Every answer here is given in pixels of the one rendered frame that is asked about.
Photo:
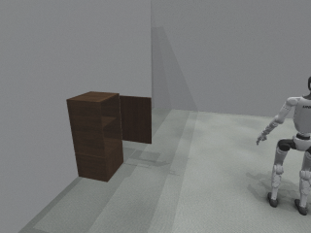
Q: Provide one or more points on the robot left hand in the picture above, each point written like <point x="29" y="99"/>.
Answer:
<point x="261" y="137"/>

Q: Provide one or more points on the left robot forearm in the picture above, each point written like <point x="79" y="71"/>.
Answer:
<point x="270" y="127"/>

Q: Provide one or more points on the robot torso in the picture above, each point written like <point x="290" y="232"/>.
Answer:
<point x="302" y="123"/>

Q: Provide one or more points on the cupboard door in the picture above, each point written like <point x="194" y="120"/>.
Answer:
<point x="136" y="119"/>

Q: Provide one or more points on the left robot shin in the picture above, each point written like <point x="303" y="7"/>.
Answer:
<point x="275" y="182"/>

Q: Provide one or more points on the robot left upper arm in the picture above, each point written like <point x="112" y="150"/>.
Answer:
<point x="289" y="103"/>

